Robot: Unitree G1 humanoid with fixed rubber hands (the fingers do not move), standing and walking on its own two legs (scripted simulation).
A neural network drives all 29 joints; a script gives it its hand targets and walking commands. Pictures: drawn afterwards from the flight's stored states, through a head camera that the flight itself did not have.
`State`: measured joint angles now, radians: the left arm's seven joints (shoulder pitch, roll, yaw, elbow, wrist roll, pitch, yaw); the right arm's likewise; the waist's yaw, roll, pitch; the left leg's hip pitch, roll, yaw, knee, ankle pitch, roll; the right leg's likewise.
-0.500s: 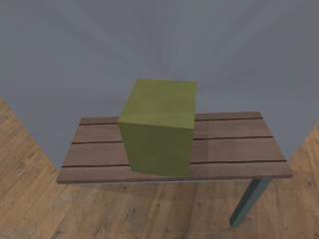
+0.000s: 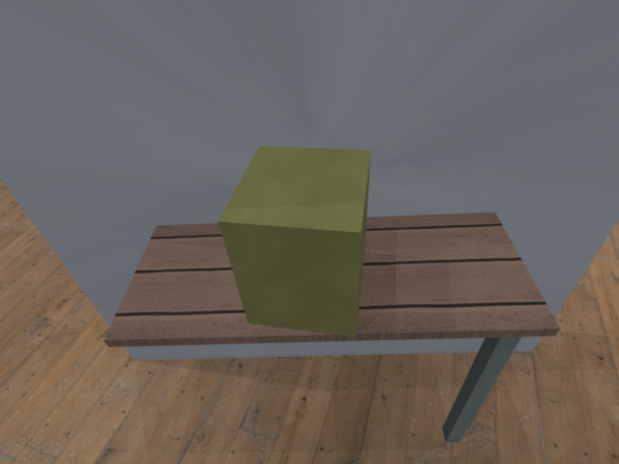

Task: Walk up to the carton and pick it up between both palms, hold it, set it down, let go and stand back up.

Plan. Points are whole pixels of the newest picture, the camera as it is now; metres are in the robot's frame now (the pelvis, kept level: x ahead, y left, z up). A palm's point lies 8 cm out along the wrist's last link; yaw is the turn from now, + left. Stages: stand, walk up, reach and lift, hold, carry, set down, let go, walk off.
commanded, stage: stand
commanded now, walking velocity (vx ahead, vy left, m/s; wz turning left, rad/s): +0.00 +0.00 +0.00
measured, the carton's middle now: (306, 240) +0.49 +0.04 +0.02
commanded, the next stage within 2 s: none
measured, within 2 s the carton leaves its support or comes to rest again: neither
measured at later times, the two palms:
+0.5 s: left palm out of the picture +0.05 +0.25 -0.13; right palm out of the picture -0.02 -0.22 -0.12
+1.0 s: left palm (163, 442) +0.20 +0.26 -0.11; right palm (509, 435) +0.21 -0.24 -0.11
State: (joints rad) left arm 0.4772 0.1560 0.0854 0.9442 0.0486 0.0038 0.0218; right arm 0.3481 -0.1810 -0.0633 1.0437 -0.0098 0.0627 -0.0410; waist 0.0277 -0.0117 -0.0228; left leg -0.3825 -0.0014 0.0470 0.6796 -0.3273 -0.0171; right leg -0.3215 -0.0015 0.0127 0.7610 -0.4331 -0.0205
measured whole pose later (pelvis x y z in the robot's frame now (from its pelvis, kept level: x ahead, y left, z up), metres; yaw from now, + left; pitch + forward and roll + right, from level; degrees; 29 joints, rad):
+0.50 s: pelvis +0.06 +0.00 +0.01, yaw +2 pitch -4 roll +1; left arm 0.39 0.20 0.06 0.93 0.04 0.02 0.00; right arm 0.49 -0.16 -0.03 1.01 -0.05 -0.02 -0.04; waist -0.03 -0.04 0.07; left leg -0.07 0.00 0.07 0.55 -0.41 0.01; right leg -0.43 -0.05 -0.02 0.86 -0.36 0.03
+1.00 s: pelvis +0.12 +0.01 +0.01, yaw +2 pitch -2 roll +0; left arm 0.17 0.24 -0.01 0.85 0.00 0.01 0.01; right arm 0.21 -0.25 0.00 0.83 0.01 0.01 0.00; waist 0.00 -0.01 0.09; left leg -0.22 0.03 0.03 0.65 -0.40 -0.01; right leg -0.33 -0.04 -0.06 0.64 -0.28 0.01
